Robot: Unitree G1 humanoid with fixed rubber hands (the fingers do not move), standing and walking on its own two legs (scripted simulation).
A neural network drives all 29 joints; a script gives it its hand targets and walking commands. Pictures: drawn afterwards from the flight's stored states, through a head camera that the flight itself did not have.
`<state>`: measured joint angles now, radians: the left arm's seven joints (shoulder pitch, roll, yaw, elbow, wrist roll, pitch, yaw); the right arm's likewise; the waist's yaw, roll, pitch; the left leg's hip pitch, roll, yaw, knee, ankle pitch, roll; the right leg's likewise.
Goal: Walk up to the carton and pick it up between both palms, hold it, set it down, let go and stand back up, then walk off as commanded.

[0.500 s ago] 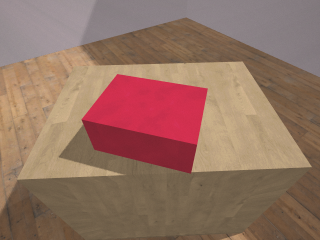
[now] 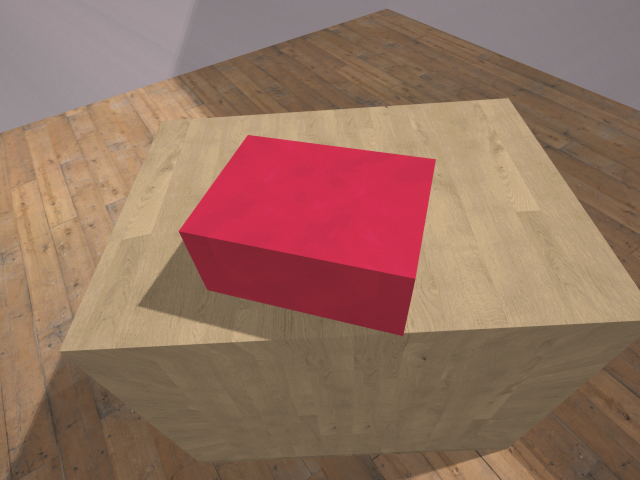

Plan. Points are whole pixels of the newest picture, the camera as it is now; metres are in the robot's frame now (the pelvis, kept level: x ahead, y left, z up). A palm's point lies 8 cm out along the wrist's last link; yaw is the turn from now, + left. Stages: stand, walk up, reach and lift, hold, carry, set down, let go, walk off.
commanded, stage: walk up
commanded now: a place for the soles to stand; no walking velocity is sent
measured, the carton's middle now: (318, 226) +0.49 +0.03 +0.03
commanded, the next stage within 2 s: reach and lift in 1.12 s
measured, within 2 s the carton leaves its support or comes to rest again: neither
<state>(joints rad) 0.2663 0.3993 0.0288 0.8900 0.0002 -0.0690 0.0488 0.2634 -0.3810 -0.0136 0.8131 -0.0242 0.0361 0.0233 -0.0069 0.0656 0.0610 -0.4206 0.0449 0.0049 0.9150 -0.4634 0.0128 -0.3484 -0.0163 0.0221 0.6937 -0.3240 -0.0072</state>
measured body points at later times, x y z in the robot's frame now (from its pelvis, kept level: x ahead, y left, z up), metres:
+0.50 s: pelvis +0.00 +0.04 +0.00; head +0.01 +0.03 +0.45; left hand +0.07 +0.36 -0.10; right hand +0.09 -0.27 -0.11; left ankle +0.02 +0.14 -0.72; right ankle +0.01 -0.11 -0.72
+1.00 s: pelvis +0.00 +0.02 +0.01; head +0.00 +0.01 +0.46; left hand +0.08 +0.35 -0.09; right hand +0.09 -0.28 -0.11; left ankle +0.02 +0.14 -0.72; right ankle +0.01 -0.11 -0.72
